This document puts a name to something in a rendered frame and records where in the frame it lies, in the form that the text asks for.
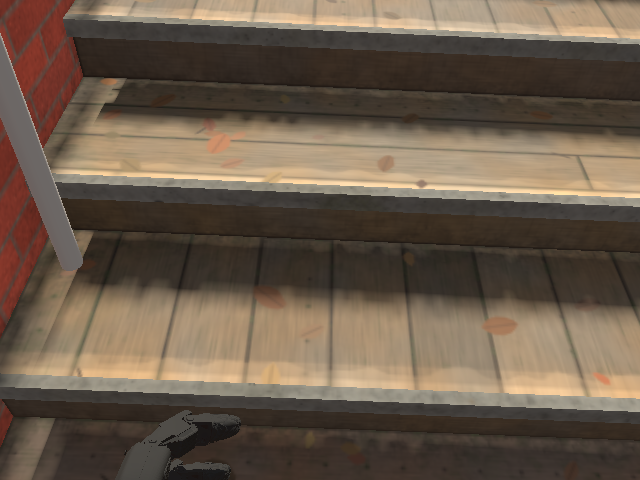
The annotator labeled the robot left hand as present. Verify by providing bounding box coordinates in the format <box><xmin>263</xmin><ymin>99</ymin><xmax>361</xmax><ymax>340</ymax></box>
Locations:
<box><xmin>115</xmin><ymin>410</ymin><xmax>241</xmax><ymax>480</ymax></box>

